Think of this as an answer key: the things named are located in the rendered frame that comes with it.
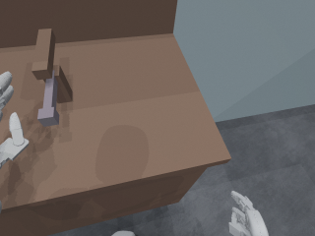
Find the tap lever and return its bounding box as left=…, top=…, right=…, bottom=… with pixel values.
left=37, top=70, right=60, bottom=127

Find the counter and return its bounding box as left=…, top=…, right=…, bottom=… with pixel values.
left=0, top=0, right=231, bottom=236

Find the right robot hand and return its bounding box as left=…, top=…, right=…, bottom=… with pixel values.
left=228, top=191, right=269, bottom=236

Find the left robot hand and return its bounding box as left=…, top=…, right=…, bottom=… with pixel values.
left=0, top=71, right=29, bottom=169

